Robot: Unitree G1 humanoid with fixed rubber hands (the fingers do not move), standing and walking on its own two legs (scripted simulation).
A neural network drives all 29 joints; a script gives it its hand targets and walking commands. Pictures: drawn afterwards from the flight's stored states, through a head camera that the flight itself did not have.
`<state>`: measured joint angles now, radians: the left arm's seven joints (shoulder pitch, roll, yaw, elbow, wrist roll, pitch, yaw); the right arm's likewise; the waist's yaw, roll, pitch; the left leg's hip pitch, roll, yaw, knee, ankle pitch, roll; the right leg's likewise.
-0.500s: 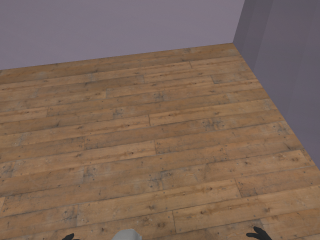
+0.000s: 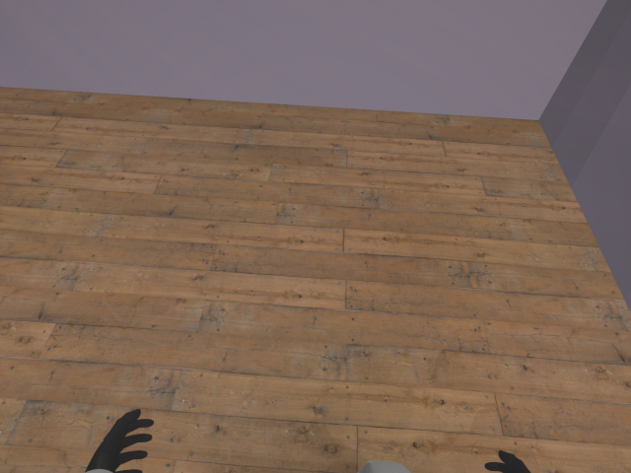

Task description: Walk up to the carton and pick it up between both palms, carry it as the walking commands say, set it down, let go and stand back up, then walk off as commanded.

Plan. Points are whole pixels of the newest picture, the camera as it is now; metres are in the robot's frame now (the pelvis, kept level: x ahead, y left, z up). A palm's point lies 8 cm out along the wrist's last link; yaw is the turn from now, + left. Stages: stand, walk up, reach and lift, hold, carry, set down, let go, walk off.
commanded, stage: walk up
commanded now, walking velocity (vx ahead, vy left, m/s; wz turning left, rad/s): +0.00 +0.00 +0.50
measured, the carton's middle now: out of the picture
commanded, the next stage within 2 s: none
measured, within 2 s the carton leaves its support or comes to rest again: neither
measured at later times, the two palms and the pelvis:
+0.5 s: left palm out of the picture -0.03 +0.29 -0.13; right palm (462, 411) +0.21 -0.21 -0.10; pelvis -0.02 +0.01 -0.01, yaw +16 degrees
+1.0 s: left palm out of the picture -0.04 +0.27 -0.08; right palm (476, 429) +0.19 -0.24 -0.13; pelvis -0.01 -0.03 +0.00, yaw +30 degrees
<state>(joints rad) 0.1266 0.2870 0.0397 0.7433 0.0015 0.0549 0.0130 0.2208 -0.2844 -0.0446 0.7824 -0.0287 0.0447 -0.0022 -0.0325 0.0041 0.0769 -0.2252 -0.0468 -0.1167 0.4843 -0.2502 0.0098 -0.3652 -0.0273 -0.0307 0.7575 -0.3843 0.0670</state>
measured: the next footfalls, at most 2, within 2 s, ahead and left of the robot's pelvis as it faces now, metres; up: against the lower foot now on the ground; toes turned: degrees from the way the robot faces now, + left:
right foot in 0.06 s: +0.05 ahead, -0.12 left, +0.00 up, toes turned -1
left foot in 0.48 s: -0.02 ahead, +0.12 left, +0.00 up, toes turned +18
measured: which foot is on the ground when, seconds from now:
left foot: down 0.00-0.06, up 0.08-0.46, down 0.48-0.90, up 0.92-1.00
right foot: up 0.00-0.04, down 0.06-0.48, up 0.50-0.88, down 0.90-1.00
